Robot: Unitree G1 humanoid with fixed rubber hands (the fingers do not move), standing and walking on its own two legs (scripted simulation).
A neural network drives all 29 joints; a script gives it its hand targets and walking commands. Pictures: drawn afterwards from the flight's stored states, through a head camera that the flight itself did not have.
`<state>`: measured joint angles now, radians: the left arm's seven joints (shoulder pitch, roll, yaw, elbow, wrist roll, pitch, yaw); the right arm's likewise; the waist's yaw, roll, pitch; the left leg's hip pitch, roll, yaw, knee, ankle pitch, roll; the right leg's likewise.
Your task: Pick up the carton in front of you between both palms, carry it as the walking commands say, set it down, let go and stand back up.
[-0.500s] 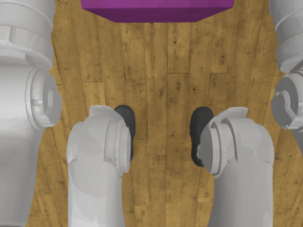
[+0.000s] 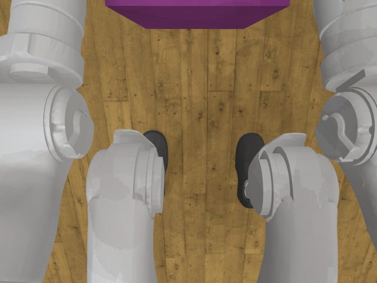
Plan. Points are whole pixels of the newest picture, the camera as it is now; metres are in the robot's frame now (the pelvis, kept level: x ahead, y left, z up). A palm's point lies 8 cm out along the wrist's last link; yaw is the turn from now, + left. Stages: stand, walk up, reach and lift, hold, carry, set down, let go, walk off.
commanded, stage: reach and lift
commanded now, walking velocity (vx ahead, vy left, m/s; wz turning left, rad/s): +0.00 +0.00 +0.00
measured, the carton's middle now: out of the picture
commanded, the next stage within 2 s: none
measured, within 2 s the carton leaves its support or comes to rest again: leaves its support in 0.28 s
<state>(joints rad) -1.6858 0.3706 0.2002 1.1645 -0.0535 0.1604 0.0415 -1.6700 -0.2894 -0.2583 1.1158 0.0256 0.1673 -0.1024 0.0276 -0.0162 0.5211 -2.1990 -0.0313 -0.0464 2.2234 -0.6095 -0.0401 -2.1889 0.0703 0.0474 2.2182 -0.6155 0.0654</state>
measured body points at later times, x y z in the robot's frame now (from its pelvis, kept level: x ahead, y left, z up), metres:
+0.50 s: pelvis +0.00 +0.00 +0.05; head +0.33 +0.02 +0.35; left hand +0.55 +0.18 -0.05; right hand +0.57 -0.12 -0.05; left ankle +0.11 +0.13 -0.34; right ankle +0.11 -0.14 -0.34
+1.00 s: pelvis +0.00 +0.00 +0.16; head +0.27 +0.02 +0.52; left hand +0.51 +0.18 +0.10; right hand +0.52 -0.13 +0.10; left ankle +0.11 +0.13 -0.34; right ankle +0.11 -0.14 -0.34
